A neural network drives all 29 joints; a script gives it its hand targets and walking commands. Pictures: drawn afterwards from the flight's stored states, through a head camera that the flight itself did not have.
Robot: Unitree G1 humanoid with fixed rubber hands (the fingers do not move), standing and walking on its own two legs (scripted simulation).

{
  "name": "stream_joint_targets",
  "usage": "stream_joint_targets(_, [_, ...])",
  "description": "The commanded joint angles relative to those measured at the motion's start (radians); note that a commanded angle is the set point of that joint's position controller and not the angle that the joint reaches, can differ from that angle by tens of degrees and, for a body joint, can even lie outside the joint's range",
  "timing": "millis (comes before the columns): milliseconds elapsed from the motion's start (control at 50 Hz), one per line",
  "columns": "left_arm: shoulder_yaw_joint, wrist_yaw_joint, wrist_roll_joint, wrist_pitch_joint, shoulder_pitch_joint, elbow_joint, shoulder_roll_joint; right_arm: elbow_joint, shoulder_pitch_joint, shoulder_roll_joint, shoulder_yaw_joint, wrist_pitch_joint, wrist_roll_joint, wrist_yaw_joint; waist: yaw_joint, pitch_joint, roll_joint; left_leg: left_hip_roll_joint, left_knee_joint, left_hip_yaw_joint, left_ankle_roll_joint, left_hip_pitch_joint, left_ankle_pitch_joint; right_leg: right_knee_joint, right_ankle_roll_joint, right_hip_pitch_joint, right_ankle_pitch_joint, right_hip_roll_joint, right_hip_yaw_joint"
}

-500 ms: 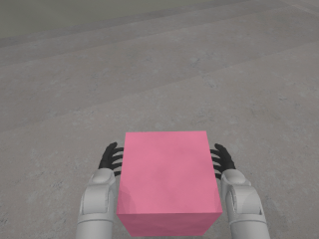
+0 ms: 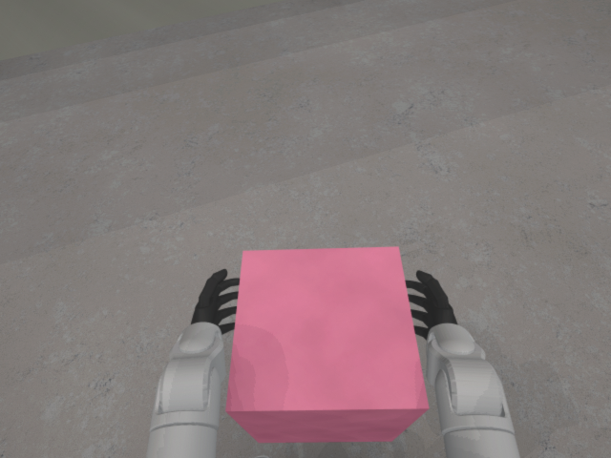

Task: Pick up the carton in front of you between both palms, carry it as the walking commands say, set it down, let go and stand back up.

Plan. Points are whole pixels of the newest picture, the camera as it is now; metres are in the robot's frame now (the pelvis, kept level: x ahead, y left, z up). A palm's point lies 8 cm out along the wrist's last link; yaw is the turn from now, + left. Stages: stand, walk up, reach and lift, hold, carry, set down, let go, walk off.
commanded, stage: carry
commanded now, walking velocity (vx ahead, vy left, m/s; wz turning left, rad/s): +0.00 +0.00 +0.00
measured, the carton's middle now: (322, 352) +0.27 +0.00 -0.08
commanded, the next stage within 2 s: none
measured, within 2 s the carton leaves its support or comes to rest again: neither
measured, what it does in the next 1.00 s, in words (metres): steps on the spot: left foot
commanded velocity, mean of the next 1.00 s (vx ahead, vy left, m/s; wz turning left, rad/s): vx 0.00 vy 0.00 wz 0.00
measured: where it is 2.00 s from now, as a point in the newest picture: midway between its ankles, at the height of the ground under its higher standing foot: outside the picture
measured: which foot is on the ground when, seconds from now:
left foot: up 0.00-0.04, down 0.06-1.00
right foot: down 0.00-1.00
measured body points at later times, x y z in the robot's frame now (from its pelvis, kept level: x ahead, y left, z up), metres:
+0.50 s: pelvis +0.11 +0.01 -0.01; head +0.11 +0.01 +0.44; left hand +0.41 +0.15 +0.02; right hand +0.40 -0.15 +0.01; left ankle +0.09 +0.11 -0.74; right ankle +0.01 -0.09 -0.74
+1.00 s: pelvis +0.07 +0.01 -0.01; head +0.06 +0.01 +0.44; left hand +0.37 +0.15 +0.02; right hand +0.36 -0.15 +0.01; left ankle +0.09 +0.11 -0.75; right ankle +0.01 -0.09 -0.75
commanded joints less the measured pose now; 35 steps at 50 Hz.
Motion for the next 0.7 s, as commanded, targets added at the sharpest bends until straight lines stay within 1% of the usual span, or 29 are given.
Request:
stream_joint_targets(0, [-0.667,-0.228,-0.271,-0.035,-0.431,-0.176,-0.886,-0.194,-0.491,0.895,0.691,-0.068,0.282,0.211,0.0,-0.463,-0.157,0.001,-0.211,0.044,-0.001,0.211,0.269,0.038,-0.037,0.252,0.469,-0.198,0.069])
stream_joint_targets(20, [-0.675,-0.222,-0.271,-0.02,-0.422,-0.19,-0.864,-0.202,-0.482,0.882,0.692,-0.052,0.284,0.209,-0.002,-0.452,-0.129,0.024,-0.268,0.041,0.002,0.28,0.37,0.066,-0.004,0.208,0.349,-0.174,0.061])
stream_joint_targets(40, [-0.669,-0.217,-0.261,-0.003,-0.404,-0.188,-0.84,-0.204,-0.472,0.867,0.684,-0.034,0.281,0.208,-0.001,-0.454,-0.093,0.087,-0.266,0.004,0.008,0.377,0.461,0.101,0.021,0.129,0.243,-0.161,0.059])
stream_joint_targets(60, [-0.661,-0.212,-0.247,0.015,-0.392,-0.185,-0.817,-0.2,-0.46,0.846,0.663,-0.015,0.27,0.209,0.003,-0.462,0.002,0.181,-0.218,-0.076,0.028,0.441,0.73,0.139,0.054,0.062,0.086,-0.12,0.057])
stream_joint_targets(80, [-0.653,-0.208,-0.239,0.035,-0.385,-0.188,-0.801,-0.193,-0.451,0.817,0.627,-0.005,0.253,0.211,0.004,-0.476,0.082,0.222,-0.168,-0.119,0.082,0.442,0.75,0.098,0.07,0.066,0.009,-0.094,0.104])
stream_joint_targets(100, [-0.624,-0.205,-0.223,0.051,-0.385,-0.161,-0.782,-0.138,-0.421,0.8,0.584,0.006,0.236,0.211,0.001,-0.456,0.11,0.214,-0.177,-0.123,0.085,0.401,0.694,0.086,0.072,0.101,0.013,-0.097,0.111])
stream_joint_targets(120, [-0.606,-0.205,-0.209,0.059,-0.384,-0.14,-0.77,-0.103,-0.393,0.795,0.549,0.012,0.222,0.212,-0.001,-0.441,0.087,0.19,-0.169,-0.101,0.077,0.372,0.713,0.096,0.071,0.127,0.081,-0.105,0.113])
stream_joint_targets(140, [-0.596,-0.205,-0.202,0.063,-0.382,-0.123,-0.766,-0.083,-0.377,0.789,0.525,0.016,0.21,0.212,-0.002,-0.435,0.058,0.174,-0.147,-0.083,0.072,0.363,0.765,0.113,0.072,0.14,0.164,-0.108,0.111])
stream_joint_targets(160, [-0.588,-0.205,-0.196,0.066,-0.381,-0.104,-0.769,-0.066,-0.373,0.788,0.506,0.019,0.2,0.212,-0.003,-0.432,0.051,0.161,-0.121,-0.069,0.065,0.354,0.816,0.123,0.073,0.145,0.25,-0.111,0.106])
stream_joint_targets(180, [-0.573,-0.206,-0.19,0.067,-0.378,-0.082,-0.774,-0.051,-0.376,0.788,0.492,0.02,0.194,0.213,-0.003,-0.439,0.041,0.151,-0.102,-0.056,0.06,0.36,0.847,0.131,0.074,0.143,0.304,-0.111,0.105])
stream_joint_targets(220, [-0.555,-0.21,-0.184,0.068,-0.384,-0.053,-0.79,-0.034,-0.395,0.8,0.488,0.021,0.195,0.216,-0.004,-0.442,0.021,0.143,-0.076,-0.046,0.058,0.363,0.898,0.147,0.078,0.134,0.357,-0.105,0.099])
stream_joint_targets(260, [-0.549,-0.214,-0.186,0.066,-0.4,-0.038,-0.812,-0.037,-0.429,0.82,0.499,0.018,0.203,0.219,-0.004,-0.439,0.01,0.14,-0.065,-0.041,0.056,0.359,0.922,0.15,0.083,0.129,0.369,-0.1,0.096])
stream_joint_targets(320, [-0.554,-0.22,-0.198,0.059,-0.424,-0.037,-0.845,-0.054,-0.478,0.854,0.53,0.011,0.224,0.225,-0.004,-0.435,-0.009,0.131,-0.056,-0.034,0.05,0.339,0.889,0.144,0.085,0.148,0.417,-0.1,0.098])
stream_joint_targets(380, [-0.567,-0.223,-0.211,0.053,-0.435,-0.054,-0.863,-0.078,-0.505,0.874,0.561,0.006,0.241,0.227,-0.003,-0.442,-0.035,0.112,-0.048,-0.019,0.038,0.305,0.797,0.15,0.08,0.19,0.523,-0.111,0.103])
stream_joint_targets(420, [-0.574,-0.223,-0.216,0.052,-0.435,-0.069,-0.865,-0.091,-0.509,0.877,0.575,0.005,0.248,0.226,-0.002,-0.446,-0.045,0.101,-0.048,-0.01,0.032,0.293,0.75,0.156,0.076,0.208,0.57,-0.116,0.103])
stream_joint_targets(460, [-0.58,-0.221,-0.218,0.051,-0.431,-0.082,-0.862,-0.1,-0.505,0.875,0.583,0.006,0.25,0.226,-0.001,-0.45,-0.044,0.097,-0.05,-0.005,0.031,0.298,0.737,0.161,0.073,0.209,0.574,-0.117,0.102])
stream_joint_targets(560, [-0.585,-0.218,-0.219,0.055,-0.42,-0.098,-0.848,-0.103,-0.48,0.859,0.578,0.01,0.244,0.222,-0.002,-0.455,-0.03,0.104,-0.045,-0.01,0.04,0.318,0.753,0.16,0.069,0.193,0.52,-0.113,0.106])
stream_joint_targets(680, [-0.575,-0.217,-0.211,0.058,-0.418,-0.083,-0.839,-0.087,-0.465,0.845,0.556,0.014,0.229,0.219,-0.004,-0.44,-0.041,0.106,-0.04,-0.012,0.042,0.299,0.635,0.151,0.056,0.183,0.511,-0.129,0.114])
